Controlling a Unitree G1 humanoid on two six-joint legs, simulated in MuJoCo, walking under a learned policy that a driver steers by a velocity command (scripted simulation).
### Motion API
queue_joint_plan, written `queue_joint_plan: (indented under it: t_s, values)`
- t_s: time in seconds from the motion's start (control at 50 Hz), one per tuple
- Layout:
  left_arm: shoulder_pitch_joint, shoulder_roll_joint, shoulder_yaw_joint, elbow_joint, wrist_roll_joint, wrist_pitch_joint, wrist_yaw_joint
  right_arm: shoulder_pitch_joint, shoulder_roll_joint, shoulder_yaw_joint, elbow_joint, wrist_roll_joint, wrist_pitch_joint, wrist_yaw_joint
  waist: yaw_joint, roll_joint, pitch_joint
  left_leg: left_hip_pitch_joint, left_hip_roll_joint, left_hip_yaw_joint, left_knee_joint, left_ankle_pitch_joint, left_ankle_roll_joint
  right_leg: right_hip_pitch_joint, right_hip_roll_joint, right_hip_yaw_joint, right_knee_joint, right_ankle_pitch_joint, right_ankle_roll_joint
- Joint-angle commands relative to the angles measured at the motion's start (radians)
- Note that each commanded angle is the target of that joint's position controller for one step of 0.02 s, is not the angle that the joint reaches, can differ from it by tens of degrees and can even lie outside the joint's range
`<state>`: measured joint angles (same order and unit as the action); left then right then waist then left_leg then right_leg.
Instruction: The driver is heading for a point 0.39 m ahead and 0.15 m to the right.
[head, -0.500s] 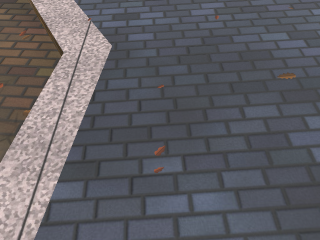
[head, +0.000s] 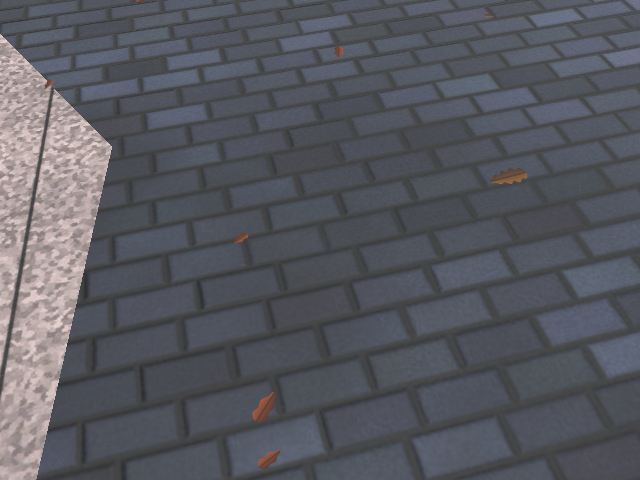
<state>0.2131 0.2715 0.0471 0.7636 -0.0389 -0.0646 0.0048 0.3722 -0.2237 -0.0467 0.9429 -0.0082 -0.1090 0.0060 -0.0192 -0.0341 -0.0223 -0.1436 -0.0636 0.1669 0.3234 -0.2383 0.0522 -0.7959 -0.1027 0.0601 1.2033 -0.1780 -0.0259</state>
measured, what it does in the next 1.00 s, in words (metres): walks ahead: right foot, then left foot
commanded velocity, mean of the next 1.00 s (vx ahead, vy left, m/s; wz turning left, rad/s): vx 0.24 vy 0.00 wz -0.24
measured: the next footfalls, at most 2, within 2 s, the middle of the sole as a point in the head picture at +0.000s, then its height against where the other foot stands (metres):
right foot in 0.24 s outside the picture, level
left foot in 0.64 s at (313, 460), level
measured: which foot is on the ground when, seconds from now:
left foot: down 0.00-0.24, up 0.26-0.62, down 0.64-1.00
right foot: up 0.00-0.22, down 0.24-1.00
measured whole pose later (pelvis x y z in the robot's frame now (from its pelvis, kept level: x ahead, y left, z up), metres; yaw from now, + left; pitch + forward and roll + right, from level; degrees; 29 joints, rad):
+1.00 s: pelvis +0.42 -0.03 -0.01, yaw -14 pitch +1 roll +0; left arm 0.25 0.21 0.05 0.86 0.01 0.00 0.03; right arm 0.10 -0.19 -0.03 0.79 -0.01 -0.03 -0.01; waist 0.02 0.01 0.01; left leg -0.40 -0.02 0.02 0.60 -0.21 0.02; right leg -0.19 -0.01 0.04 0.59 -0.42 0.02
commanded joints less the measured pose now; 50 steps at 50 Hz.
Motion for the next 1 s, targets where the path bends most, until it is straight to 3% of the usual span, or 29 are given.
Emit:
queue_joint_plan:
  t_s: [0.02,0.08,0.14,0.18,0.2,0.22,0.24,0.26,0.28,0.3,0.32,0.34,0.38,0.46,0.5,0.56,0.6,0.64,0.66,0.68,0.7,0.72,0.74,0.78,0.82,0.84,0.88,0.94,1.0]
  values:
    - [0.018,-0.009,-0.006,-0.053,0.02,0.006,-0.014,-0.187,-0.119,-0.019,-0.115,-0.001,-0.034,-0.019,0.066,0.041,0.054,-0.235,0.209,-0.015,-0.195,0.355,0.121,0.194,-0.027,-0.023,-0.277,0.245,0.004]
    - [-0.133,-0.018,-0.014,-0.1,0.016,0.002,-0.033,-0.089,-0.183,-0.038,-0.098,0.016,-0.022,-0.032,-0.017,0.028,0.05,-0.042,0.264,-0.023,-0.193,0.356,0.114,0.175,-0.005,-0.068,-0.493,0.309,-0.013]
    - [-0.21,0.023,0.0,-0.15,0.018,0.001,-0.053,-0.05,-0.206,-0.052,-0.089,0.022,0.015,-0.032,-0.038,0.043,0.059,0.194,0.322,-0.008,-0.086,0.57,0.085,0.087,0.027,-0.101,-0.584,0.212,-0.055]
    - [-0.178,0.061,0.021,-0.165,0.022,0.006,-0.064,-0.058,-0.232,-0.063,-0.102,0.025,0.039,-0.037,-0.007,0.094,0.016,0.269,0.327,0.018,0.051,0.894,0.057,0.165,0.092,-0.16,-0.583,0.086,-0.089]
    - [-0.099,0.091,0.038,-0.153,0.02,0.01,-0.065,-0.071,-0.247,-0.067,-0.111,0.024,0.051,-0.04,0.042,0.117,-0.025,0.269,0.32,0.029,0.177,1.016,0.046,0.268,0.131,-0.18,-0.585,0.027,-0.112]
    - [0.056,0.141,0.067,-0.119,0.017,0.012,-0.057,-0.096,-0.247,-0.066,-0.122,0.026,0.06,-0.043,0.127,0.112,-0.09,0.201,0.285,0.05,0.382,1.003,0.018,0.48,0.171,-0.18,-0.658,0.068,-0.147]
    - [0.219,0.234,0.102,-0.086,0.023,0.023,-0.034,-0.092,-0.209,-0.05,-0.151,0.007,0.05,-0.045,0.19,0.022,-0.195,-0.063,0.237,0.055,0.702,0.699,-0.022,0.817,0.047,0.03,-0.646,0.13,-0.209]
    - [0.183,0.32,0.116,-0.103,0.01,0.017,-0.029,-0.012,-0.072,-0.002,-0.209,-0.013,0.015,-0.024,0.084,-0.249,-0.31,-0.549,-0.014,-0.05,1.137,-0.249,-0.1,1.195,-0.22,0.643,-0.778,0.009,-0.452]
    - [0.212,0.239,0.09,-0.117,0.027,0.017,-0.024,-0.087,-0.159,-0.017,-0.216,0.022,-0.033,0.001,0.151,-0.135,-0.421,-0.656,0.017,-0.282,1.222,-0.285,-0.079,1.239,-0.248,0.757,-0.881,0.008,-0.446]
    - [0.161,0.175,0.075,-0.118,0.042,0.015,-0.019,-0.151,-0.178,-0.022,-0.231,0.057,-0.044,0.009,0.142,-0.084,-0.3,-0.695,0.077,-0.282,1.19,-0.23,-0.061,1.149,-0.221,0.569,-0.853,0.168,-0.379]
    - [0.079,0.139,0.062,-0.129,0.038,0.01,-0.02,-0.18,-0.166,-0.014,-0.242,0.041,-0.044,0.002,0.088,0.058,-0.179,-0.662,0.123,-0.261,1.092,-0.177,-0.062,0.956,-0.184,0.424,-0.844,0.384,-0.334]
    - [0.013,0.098,0.05,-0.14,0.031,0.007,-0.017,-0.196,-0.174,-0.022,-0.238,0.014,-0.032,-0.01,0.053,0.091,-0.129,-0.603,0.163,-0.247,1.001,-0.16,-0.068,0.819,-0.149,0.316,-0.843,0.488,-0.296]
    - [-0.031,0.098,0.046,-0.149,0.048,0.003,-0.013,-0.165,-0.165,-0.025,-0.251,0.008,0.002,-0.018,0.002,0.043,-0.076,-0.484,0.175,-0.236,0.936,-0.166,-0.088,0.617,-0.13,0.24,-0.885,0.645,-0.307]
    - [-0.049,0.132,0.057,-0.124,0.038,0.001,0.001,-0.179,-0.091,0.002,-0.246,-0.003,0.028,-0.029,-0.009,0.011,-0.084,-0.371,0.146,-0.184,0.575,0.024,-0.11,0.496,-0.032,0.043,-0.883,0.727,-0.237]
    - [-0.024,0.13,0.056,-0.105,0.032,0.012,0.006,-0.207,-0.096,0.002,-0.24,0.001,0.029,-0.025,0.018,-0.029,-0.124,-0.319,0.122,-0.18,0.455,0.195,-0.112,0.527,-0.018,0.016,-0.869,0.66,-0.213]
    - [0.001,0.111,0.049,-0.077,0.032,0.02,0.004,-0.268,-0.121,-0.008,-0.255,0.007,0.028,-0.016,0.047,-0.054,-0.111,-0.298,0.108,-0.196,0.338,0.262,-0.093,0.57,-0.041,0.05,-0.837,0.509,-0.191]
    - [-0.005,0.102,0.045,-0.066,0.032,0.022,0.003,-0.281,-0.136,-0.021,-0.264,-0.002,0.024,-0.01,0.039,-0.062,-0.093,-0.273,0.094,-0.193,0.254,0.245,-0.063,0.588,-0.055,0.084,-0.778,0.429,-0.166]
    - [0.004,0.068,0.034,-0.053,0.034,0.018,0.003,-0.231,-0.147,-0.033,-0.245,-0.019,0.016,-0.008,0.012,-0.045,-0.093,-0.148,0.094,-0.194,0.13,0.422,-0.022,0.574,0.002,0.082,-0.686,0.285,-0.105]
    - [0.055,0.035,0.026,-0.054,0.056,0.01,0.003,-0.227,-0.195,-0.041,-0.257,-0.033,0.012,-0.014,0.047,0.039,-0.12,-0.037,0.203,-0.295,0.164,0.778,0.018,0.516,0.076,0.05,-0.597,0.119,-0.052]
    - [0.19,-0.013,0.013,-0.023,0.057,0.005,0.006,-0.223,-0.175,-0.032,-0.262,-0.044,0.019,-0.019,0.092,0.191,-0.209,0.131,0.344,-0.429,0.198,0.913,0.156,0.401,0.126,0.023,-0.489,-0.162,0.012]
    - [0.167,0.021,0.015,-0.017,0.052,0.014,0.01,-0.201,-0.093,-0.015,-0.247,-0.028,0.035,-0.018,0.056,0.259,-0.254,0.123,0.387,-0.518,0.161,0.808,0.223,0.4,0.106,0.012,-0.442,-0.306,0.048]
    - [0.115,0.054,0.024,-0.027,0.042,0.034,0.012,-0.199,-0.067,-0.004,-0.24,-0.019,0.047,-0.014,0.044,0.238,-0.231,0.087,0.374,-0.541,0.132,0.648,0.224,0.394,0.091,0.018,-0.435,-0.356,0.058]
    - [0.085,0.048,0.025,-0.025,0.038,0.056,0.016,-0.214,-0.081,-0.005,-0.235,-0.017,0.059,-0.011,0.049,0.204,-0.207,0.044,0.359,-0.545,0.107,0.479,0.202,0.401,0.08,0.015,-0.46,-0.346,0.061]
    - [0.089,0.032,0.023,-0.004,0.046,0.092,0.017,-0.324,-0.112,-0.011,-0.257,-0.01,0.075,-0.008,0.094,0.174,-0.131,-0.149,0.283,-0.45,0.074,0.169,0.107,0.552,0.067,-0.002,-0.646,-0.159,0.043]
    - [0.061,0.057,0.025,0.0,0.061,0.104,0.018,-0.322,-0.104,-0.012,-0.258,-0.008,0.08,-0.007,0.057,0.116,-0.043,-0.221,0.176,-0.323,0.082,-0.099,0.023,0.534,0.064,0.009,-0.705,-0.153,0.005]
    - [0.062,0.063,0.028,0.013,0.055,0.098,0.019,-0.313,-0.107,-0.014,-0.257,-0.009,0.076,-0.006,0.038,0.063,-0.017,-0.183,0.145,-0.284,0.095,-0.103,0.007,0.478,0.07,0.007,-0.696,-0.203,-0.014]
    - [0.056,0.034,0.022,0.023,0.054,0.08,0.024,-0.306,-0.088,-0.011,-0.241,-0.007,0.065,-0.011,0.04,0.062,-0.033,-0.12,0.146,-0.282,0.146,0.069,0.018,0.48,0.065,0.005,-0.705,-0.142,-0.002]
    - [0.065,0.035,0.024,0.047,0.05,0.054,0.029,-0.28,-0.072,-0.014,-0.218,0.001,0.061,-0.019,0.031,0.038,-0.088,-0.032,0.139,-0.257,0.228,0.363,0.048,0.499,0.063,0.007,-0.691,-0.007,0.021]
    - [0.074,0.028,0.025,0.069,0.044,0.054,0.03,-0.287,-0.063,-0.018,-0.201,0.004,0.074,-0.019,0.03,0.033,-0.077,-0.017,0.135,-0.25,0.239,0.38,0.055,0.498,0.066,0.004,-0.693,0.0,0.024]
